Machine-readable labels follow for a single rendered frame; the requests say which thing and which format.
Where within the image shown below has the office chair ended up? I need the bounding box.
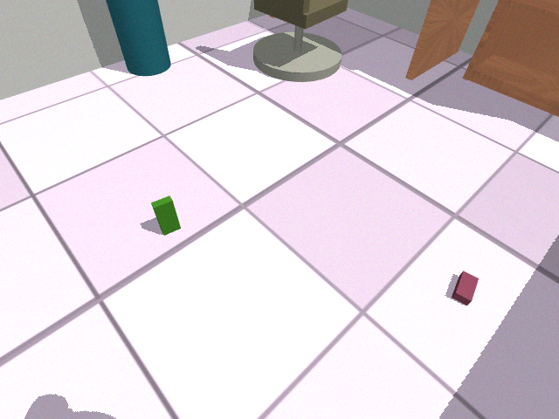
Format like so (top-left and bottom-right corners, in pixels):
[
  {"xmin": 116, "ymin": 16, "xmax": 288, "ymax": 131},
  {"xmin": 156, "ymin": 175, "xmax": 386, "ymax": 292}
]
[{"xmin": 253, "ymin": 0, "xmax": 348, "ymax": 82}]

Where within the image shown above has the bookshelf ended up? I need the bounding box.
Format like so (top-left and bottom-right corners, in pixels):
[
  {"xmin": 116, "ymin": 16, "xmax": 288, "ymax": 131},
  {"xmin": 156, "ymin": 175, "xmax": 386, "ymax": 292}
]
[{"xmin": 463, "ymin": 0, "xmax": 559, "ymax": 117}]

